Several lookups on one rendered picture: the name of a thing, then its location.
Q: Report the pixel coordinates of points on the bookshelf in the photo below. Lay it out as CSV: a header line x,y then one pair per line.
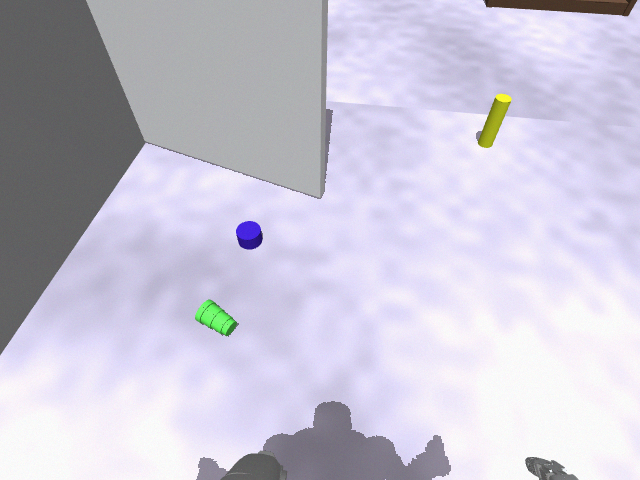
x,y
611,7

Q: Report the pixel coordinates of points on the right robot hand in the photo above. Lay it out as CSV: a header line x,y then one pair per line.
x,y
548,470

